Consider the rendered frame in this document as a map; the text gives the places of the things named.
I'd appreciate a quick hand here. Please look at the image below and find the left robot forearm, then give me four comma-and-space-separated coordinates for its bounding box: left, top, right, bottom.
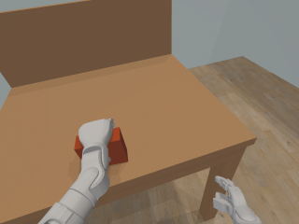
38, 143, 110, 224

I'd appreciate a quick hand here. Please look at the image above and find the sponge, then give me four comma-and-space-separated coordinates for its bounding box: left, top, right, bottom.
74, 127, 128, 166

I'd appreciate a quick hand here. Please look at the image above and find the right robot hand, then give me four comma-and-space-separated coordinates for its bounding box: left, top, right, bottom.
213, 175, 248, 219

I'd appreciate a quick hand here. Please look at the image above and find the left robot hand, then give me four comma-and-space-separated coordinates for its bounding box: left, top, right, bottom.
78, 119, 116, 161

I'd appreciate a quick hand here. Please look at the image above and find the table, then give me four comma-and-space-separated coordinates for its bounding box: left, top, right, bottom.
0, 0, 257, 224

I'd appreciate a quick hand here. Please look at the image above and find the right robot forearm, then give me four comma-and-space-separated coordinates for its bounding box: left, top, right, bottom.
232, 204, 262, 224

